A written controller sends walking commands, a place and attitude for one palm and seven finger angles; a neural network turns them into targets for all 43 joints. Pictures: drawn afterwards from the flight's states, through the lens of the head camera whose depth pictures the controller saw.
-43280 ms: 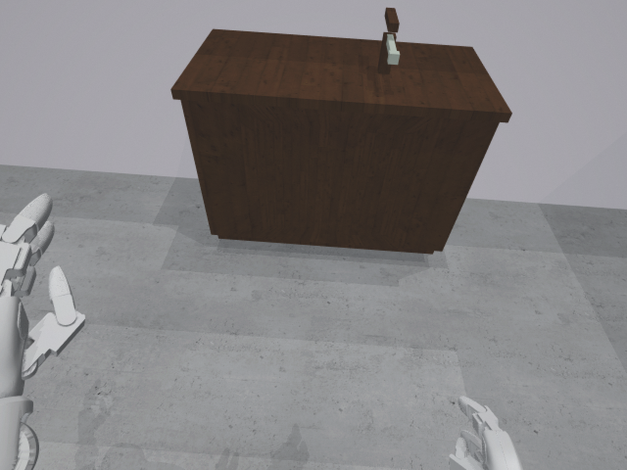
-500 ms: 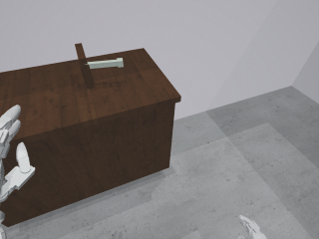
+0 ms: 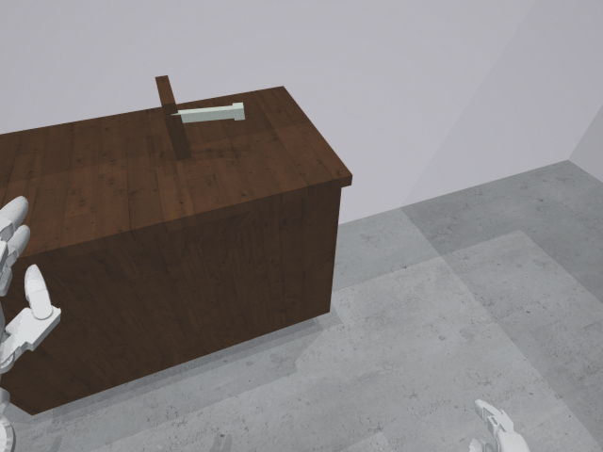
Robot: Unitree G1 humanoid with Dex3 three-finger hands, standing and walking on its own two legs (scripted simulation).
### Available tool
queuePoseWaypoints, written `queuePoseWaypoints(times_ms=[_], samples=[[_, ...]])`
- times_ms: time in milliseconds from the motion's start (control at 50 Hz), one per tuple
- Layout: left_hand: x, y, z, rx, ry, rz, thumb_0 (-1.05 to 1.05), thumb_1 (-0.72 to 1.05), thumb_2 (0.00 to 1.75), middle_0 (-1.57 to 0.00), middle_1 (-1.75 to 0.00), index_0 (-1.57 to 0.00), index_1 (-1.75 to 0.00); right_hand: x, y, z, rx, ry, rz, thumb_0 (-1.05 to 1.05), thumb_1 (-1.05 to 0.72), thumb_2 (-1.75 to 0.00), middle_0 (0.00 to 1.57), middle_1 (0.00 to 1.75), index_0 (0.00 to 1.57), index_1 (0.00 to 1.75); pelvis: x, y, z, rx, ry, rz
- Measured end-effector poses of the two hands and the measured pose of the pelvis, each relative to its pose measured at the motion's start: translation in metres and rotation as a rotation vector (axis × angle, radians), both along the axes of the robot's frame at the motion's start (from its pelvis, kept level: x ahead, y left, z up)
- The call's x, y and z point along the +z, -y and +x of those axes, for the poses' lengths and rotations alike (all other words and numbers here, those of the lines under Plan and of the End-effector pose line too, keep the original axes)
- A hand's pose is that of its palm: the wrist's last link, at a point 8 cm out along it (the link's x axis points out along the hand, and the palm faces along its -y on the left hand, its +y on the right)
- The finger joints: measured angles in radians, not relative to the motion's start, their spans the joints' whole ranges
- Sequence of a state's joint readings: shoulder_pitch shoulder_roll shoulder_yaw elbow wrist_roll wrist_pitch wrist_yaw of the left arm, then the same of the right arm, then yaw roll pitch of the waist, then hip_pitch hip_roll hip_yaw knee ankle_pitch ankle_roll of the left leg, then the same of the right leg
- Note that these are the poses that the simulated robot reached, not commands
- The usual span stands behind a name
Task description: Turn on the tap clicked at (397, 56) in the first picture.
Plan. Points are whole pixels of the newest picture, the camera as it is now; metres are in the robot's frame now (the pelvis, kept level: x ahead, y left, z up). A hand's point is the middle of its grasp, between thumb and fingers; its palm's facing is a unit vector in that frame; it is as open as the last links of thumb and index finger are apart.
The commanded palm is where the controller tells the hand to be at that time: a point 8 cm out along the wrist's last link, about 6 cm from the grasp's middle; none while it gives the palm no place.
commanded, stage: stop stepping back and stand still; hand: left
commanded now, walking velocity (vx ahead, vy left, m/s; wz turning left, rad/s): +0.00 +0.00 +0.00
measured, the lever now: (238, 111) +0.80 +0.18 +0.07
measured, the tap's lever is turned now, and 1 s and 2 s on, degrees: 79 79 79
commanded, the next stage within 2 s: stand and check the lever's angle in 0.96 s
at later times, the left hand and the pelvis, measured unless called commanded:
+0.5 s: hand (34, 315) +0.21 +0.28 +0.16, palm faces +0.39 -0.85 -0.35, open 7.4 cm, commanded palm +0.17 +0.31 +0.18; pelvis +0.00 +0.03 +0.01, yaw -1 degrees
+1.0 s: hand (15, 335) +0.19 +0.28 +0.16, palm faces +0.38 -0.85 -0.36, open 7.4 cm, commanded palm +0.14 +0.32 +0.18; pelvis -0.02 +0.05 +0.01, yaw -1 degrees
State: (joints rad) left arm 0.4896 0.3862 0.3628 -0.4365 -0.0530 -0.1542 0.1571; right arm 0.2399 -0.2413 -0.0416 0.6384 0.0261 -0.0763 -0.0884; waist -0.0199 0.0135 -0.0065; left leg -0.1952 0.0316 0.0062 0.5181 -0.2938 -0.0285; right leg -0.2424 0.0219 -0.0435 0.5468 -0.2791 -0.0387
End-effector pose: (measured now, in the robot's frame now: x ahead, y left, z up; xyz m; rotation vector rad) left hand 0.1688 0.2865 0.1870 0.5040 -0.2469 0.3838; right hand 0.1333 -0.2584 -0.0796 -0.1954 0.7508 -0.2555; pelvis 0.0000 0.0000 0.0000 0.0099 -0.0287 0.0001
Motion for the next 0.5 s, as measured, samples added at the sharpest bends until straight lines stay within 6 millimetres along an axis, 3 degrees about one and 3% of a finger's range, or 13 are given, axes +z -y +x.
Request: queuePoseWaypoints(times_ms=[120, 200, 300, 500], samples=[[-0.012, -0.001, 0.006, 0.019, -0.027, -0.074, 0.01, 0.90, 0.90, -0.21, -0.31, -0.21, -0.30, -0.009, -0.028, 0.017, 0.077, -0.029, 0.048, 0.01, -0.90, -0.90, 0.20, 0.30, 0.20, 0.30, 0.001, -0.007, 0.008, 0.012, 0.005, -0.013], [-0.011, 0.002, 0.013, -0.034, -0.014, -0.087, 0.01, 0.90, 0.90, -0.21, -0.31, -0.21, -0.30, -0.003, -0.045, 0.032, 0.107, -0.006, 0.056, 0.01, -0.90, -0.90, 0.20, 0.30, 0.20, 0.30, 0.002, -0.014, 0.009, 0.007, 0.011, -0.010], [-0.002, -0.009, 0.015, -0.062, -0.015, -0.035, 0.01, 0.89, 0.90, -0.21, -0.31, -0.21, -0.30, 0.012, -0.060, 0.047, 0.109, 0.054, 0.068, 0.01, -0.90, -0.90, 0.20, 0.30, 0.21, 0.30, 0.004, -0.021, 0.007, -0.007, 0.010, -0.018], [-0.013, -0.030, 0.005, -0.020, -0.030, -0.097, 0.01, 0.90, 0.90, -0.21, -0.31, -0.21, -0.30, 0.023, -0.066, 0.043, 0.119, 0.063, 0.024, 0.01, -0.90, -0.90, 0.20, 0.30, 0.21, 0.30, 0.007, -0.035, 0.001, -0.017, 0.006, -0.025]])
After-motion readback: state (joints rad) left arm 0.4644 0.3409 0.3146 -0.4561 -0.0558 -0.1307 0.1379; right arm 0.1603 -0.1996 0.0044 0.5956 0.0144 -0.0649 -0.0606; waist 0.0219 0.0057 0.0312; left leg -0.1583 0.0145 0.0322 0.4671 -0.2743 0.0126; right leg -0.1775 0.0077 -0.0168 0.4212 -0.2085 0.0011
